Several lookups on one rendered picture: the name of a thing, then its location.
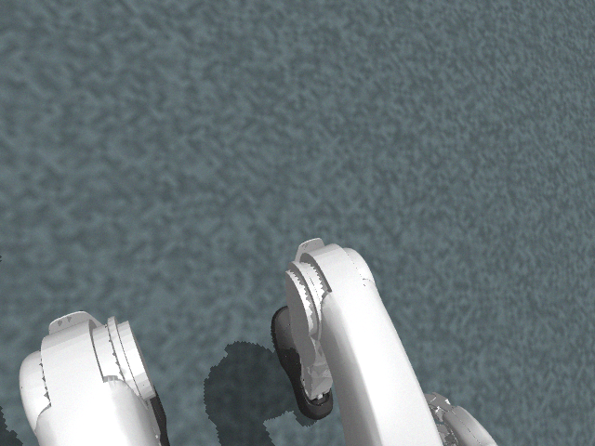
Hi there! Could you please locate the right robot hand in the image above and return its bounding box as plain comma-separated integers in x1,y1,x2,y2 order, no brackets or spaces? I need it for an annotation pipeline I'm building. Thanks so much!
424,392,497,446

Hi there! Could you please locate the right robot foot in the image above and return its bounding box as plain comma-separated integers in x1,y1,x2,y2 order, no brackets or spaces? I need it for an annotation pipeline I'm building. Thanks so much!
271,306,333,420

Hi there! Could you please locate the left robot foot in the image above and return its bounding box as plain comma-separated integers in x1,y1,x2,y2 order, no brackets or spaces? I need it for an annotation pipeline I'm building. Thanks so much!
150,386,170,446

